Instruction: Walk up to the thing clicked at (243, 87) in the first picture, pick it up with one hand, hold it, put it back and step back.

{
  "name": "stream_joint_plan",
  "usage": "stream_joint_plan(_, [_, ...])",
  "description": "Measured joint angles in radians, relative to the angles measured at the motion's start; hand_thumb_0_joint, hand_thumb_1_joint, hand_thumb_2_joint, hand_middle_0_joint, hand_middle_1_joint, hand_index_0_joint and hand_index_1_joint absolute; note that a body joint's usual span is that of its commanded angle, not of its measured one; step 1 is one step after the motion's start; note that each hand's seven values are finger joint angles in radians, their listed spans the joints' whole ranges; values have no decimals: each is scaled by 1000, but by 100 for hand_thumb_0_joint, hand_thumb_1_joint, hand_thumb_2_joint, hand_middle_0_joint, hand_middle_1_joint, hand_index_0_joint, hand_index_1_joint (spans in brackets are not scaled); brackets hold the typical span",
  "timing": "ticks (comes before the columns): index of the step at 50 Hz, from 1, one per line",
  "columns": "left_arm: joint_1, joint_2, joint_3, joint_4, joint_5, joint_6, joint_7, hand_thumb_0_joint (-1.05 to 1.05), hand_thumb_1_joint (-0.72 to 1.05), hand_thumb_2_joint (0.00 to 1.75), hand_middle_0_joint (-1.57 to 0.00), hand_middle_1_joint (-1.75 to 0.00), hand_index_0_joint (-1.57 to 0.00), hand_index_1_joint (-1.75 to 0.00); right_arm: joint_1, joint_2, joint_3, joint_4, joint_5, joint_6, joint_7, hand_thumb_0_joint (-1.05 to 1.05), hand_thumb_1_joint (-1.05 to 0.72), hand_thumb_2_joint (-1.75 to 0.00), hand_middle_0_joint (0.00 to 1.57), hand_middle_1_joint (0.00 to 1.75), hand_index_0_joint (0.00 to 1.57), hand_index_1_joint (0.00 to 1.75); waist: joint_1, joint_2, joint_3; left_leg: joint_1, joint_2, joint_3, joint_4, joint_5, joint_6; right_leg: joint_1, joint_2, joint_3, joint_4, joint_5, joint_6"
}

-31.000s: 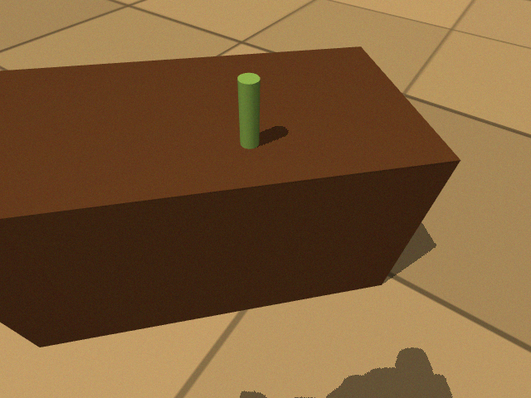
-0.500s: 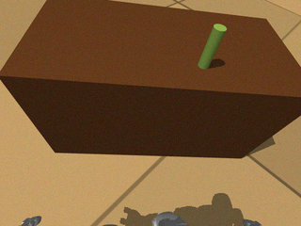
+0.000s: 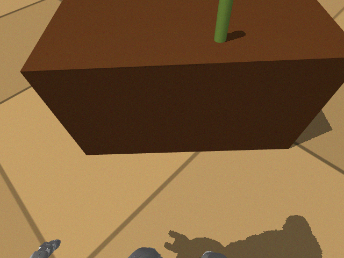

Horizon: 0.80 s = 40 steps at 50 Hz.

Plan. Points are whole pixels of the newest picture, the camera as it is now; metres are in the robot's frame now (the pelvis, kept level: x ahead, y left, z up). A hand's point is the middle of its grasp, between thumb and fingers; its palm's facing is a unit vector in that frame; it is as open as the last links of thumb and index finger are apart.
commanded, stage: step back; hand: right
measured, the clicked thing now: (223, 17) +0.94 -0.20 +0.03
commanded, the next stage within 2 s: stand in 1.60 s
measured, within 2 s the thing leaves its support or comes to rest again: neither
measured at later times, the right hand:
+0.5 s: hand out of the picture -0.03 -0.29 -0.15, palm faces -0.04 +0.91 -0.40, open 7.4 cm
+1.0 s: hand out of the picture -0.18 -0.28 -0.15, palm faces -0.03 +0.93 -0.36, open 7.4 cm
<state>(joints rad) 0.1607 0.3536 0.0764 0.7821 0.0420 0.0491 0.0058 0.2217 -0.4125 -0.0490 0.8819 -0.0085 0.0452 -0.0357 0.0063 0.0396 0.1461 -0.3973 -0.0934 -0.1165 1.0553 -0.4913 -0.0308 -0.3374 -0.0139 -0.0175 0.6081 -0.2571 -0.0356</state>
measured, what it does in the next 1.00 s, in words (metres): walks backwards: left foot, then right foot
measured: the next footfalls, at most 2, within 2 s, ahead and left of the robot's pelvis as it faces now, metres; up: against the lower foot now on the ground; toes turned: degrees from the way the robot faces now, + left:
left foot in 0.12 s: -0.05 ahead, +0.12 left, +0.00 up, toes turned +2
right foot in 0.46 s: -0.17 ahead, -0.15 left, +0.00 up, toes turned +2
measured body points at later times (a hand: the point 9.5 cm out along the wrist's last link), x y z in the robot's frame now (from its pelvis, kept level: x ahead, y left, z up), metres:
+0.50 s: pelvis -0.18 -0.02 -0.01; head -0.13 -0.03 +0.43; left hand -0.11 +0.30 -0.13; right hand -0.03 -0.34 -0.12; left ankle -0.09 +0.12 -0.73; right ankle -0.21 -0.16 -0.73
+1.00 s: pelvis -0.22 -0.02 +0.00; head -0.21 -0.01 +0.45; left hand -0.15 +0.32 -0.11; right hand -0.18 -0.33 -0.12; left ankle -0.23 +0.13 -0.73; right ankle -0.18 -0.13 -0.72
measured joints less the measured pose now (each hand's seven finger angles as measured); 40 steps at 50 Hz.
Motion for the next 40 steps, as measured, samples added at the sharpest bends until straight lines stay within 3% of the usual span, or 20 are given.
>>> stream_joint_plan(4, [-67,14,-5,-45,-6,-5,12,1,90,90,-20,-30,-21,-30,8,24,7,9,-9,-2,5,1,-91,-89,20,30,20,30,-12,-29,39,102,42,65,-223,-19,11,-55,-23,-46,45,19,0])
stream_joint_plan(6, [-90,22,-14,-53,-13,1,10,1,90,90,-20,-30,-21,-30,7,31,7,7,-10,-10,12,1,-91,-89,20,30,20,30,-18,-47,50,159,57,88,-373,75,30,-90,-36,-61,85,21,6])
stream_joint_plan(8, [-104,38,-17,-41,-18,13,7,0,90,90,-20,-30,-20,-30,-12,54,5,12,-17,-10,17,1,-91,-89,20,30,21,30,-8,-109,75,169,25,119,-392,115,48,-110,-59,-21,124,17,13])
stream_joint_plan(11, [-84,24,-17,1,-20,34,8,1,91,90,-20,-30,-20,-30,-12,53,11,4,-31,-5,31,1,-91,-89,20,30,21,30,-25,-90,50,141,57,105,-374,128,60,-149,31,48,345,-234,24])
stream_joint_plan(13, [-63,19,-17,24,-27,40,3,1,91,90,-20,-30,-20,-30,-16,52,13,3,-37,-2,27,1,-91,-89,20,30,21,30,-29,-72,24,132,85,94,-404,162,58,-155,91,90,508,-274,28])
stream_joint_plan(16, [-30,25,-11,36,-33,33,-2,1,91,90,-20,-30,-20,-30,-36,49,15,-12,-35,-2,22,1,-91,-89,20,30,21,30,-8,-67,-7,100,111,101,-448,216,50,-121,118,127,599,-263,34])
stream_joint_plan(18, [-15,30,-9,43,-32,23,-1,1,91,90,-20,-30,-20,-30,-62,41,12,-27,-31,-6,21,1,-90,-89,20,30,21,30,6,-62,-4,74,125,107,-457,244,44,-56,98,125,513,-262,45])
stream_joint_plan(22, [22,41,-13,75,-27,-15,1,1,91,90,-20,-30,-20,-30,-125,23,7,-56,-26,-10,28,1,-90,-89,20,30,21,30,31,-51,7,6,151,140,-411,264,28,109,26,86,111,-211,49])
stream_joint_plan(24, [25,22,-14,119,-18,-34,6,1,91,90,-20,-30,-20,-30,-155,2,1,-54,-22,-1,32,1,-91,-89,20,30,21,30,20,12,28,-25,192,112,-350,255,28,160,59,51,-1,-131,44])
stream_joint_plan(26, [51,6,-22,142,-5,-42,1,1,91,90,-20,-30,-20,-30,-146,3,-5,-38,-21,14,31,1,-91,-89,20,30,21,30,18,41,9,-48,167,52,-291,132,38,147,72,39,13,-118,36])
stream_joint_plan(28, [84,9,-24,156,1,-43,-2,1,91,90,-20,-30,-20,-30,-121,16,-4,-17,-19,26,36,1,-91,-89,20,29,20,30,46,9,-29,-62,106,25,-180,50,33,117,46,73,32,-114,26])
stream_joint_plan(32, [98,8,-19,178,1,-49,-1,1,90,90,-20,-30,-21,-30,-65,4,-7,20,-6,15,46,1,-91,-89,20,30,20,30,35,4,-63,-30,61,-14,-91,60,22,97,7,68,14,-85,34])
stream_joint_plan(37, [66,25,-11,157,7,-64,-13,1,90,90,-20,-30,-21,-30,0,-7,-15,77,-18,-4,55,1,-91,-89,20,29,20,30,20,14,-77,114,98,38,-344,18,11,58,-23,20,46,-91,50])
stream_joint_plan(39, [48,48,-9,152,3,-57,-14,1,90,90,-20,-30,-21,-30,1,20,-18,105,-23,-19,55,1,-91,-89,20,29,20,30,29,-42,-51,167,64,73,-446,150,14,48,-64,43,87,-106,52])
stream_joint_plan(40, [51,57,-8,152,-1,-52,-12,1,90,90,-20,-30,-21,-30,2,37,-17,110,-28,-28,55,1,-91,-89,20,29,20,30,36,-71,-45,185,49,94,-468,170,17,37,-72,70,122,-127,38])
